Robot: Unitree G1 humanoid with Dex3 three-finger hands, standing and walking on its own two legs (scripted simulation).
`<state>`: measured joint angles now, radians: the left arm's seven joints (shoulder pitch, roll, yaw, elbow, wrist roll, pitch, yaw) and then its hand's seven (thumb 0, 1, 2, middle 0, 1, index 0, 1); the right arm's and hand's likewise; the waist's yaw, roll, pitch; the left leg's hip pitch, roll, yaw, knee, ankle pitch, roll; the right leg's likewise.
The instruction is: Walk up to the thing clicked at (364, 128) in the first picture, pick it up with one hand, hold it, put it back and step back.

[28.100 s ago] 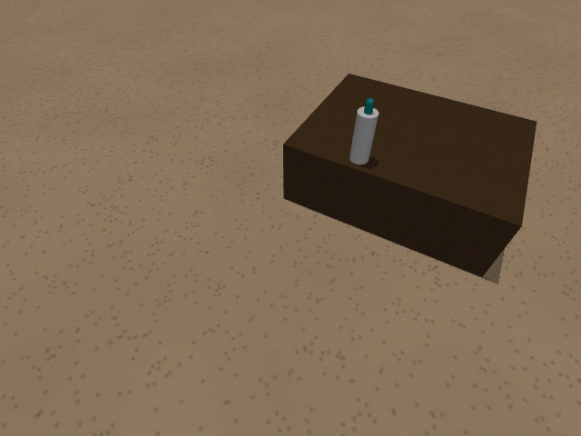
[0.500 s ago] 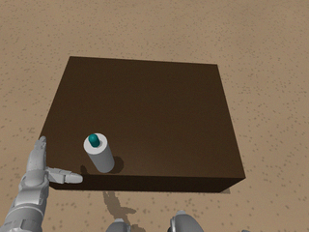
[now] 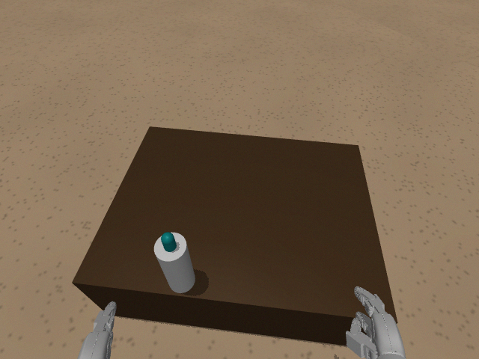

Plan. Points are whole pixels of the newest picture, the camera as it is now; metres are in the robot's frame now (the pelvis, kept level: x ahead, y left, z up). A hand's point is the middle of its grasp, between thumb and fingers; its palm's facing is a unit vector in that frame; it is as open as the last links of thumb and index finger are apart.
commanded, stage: home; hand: left
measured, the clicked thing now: (175, 260) +0.42 +0.19 -0.26
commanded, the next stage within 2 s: stand in 1.94 s
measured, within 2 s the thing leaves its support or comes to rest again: neither
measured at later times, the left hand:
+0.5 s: hand (132, 356) +0.16 +0.18 -0.06, palm faces +0.08 -0.95 -0.29, open 17.3 cm
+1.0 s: hand (130, 349) +0.17 +0.19 -0.06, palm faces +0.09 -0.96 -0.28, open 17.4 cm
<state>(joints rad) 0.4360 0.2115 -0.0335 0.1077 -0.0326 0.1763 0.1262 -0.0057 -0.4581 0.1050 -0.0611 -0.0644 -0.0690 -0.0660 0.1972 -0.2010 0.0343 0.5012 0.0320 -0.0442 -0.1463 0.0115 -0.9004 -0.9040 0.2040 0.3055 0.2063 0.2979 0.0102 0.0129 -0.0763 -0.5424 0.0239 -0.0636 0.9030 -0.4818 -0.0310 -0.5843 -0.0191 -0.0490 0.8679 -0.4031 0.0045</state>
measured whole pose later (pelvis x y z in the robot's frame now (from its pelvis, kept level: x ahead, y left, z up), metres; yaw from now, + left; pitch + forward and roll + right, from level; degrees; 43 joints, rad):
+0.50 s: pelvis -0.01 +0.00 +0.00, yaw -1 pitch +7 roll -1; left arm 0.45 0.22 -0.02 0.04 -0.02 0.21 0.14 -0.01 -0.52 0.07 -0.05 -0.06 -0.06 -0.06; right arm 0.28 -0.21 0.01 0.52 0.02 -0.10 -0.15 0.02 -0.90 -0.91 0.20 0.31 0.21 0.30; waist -0.02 0.02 -0.08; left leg -0.57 0.03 -0.06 0.94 -0.49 -0.03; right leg -0.61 -0.01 -0.04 0.89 -0.40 0.01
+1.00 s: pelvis +0.00 +0.01 -0.01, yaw -1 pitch +8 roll -2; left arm 0.46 0.21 -0.01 0.00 -0.01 0.25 0.13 -0.01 -0.54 0.06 -0.05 -0.05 -0.06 -0.05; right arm 0.27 -0.21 0.02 0.51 0.01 -0.13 -0.16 0.01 -0.90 -0.90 0.20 0.31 0.21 0.30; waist -0.02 0.03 -0.10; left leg -0.58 0.03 -0.06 0.97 -0.52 -0.02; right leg -0.62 -0.01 -0.04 0.91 -0.43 0.01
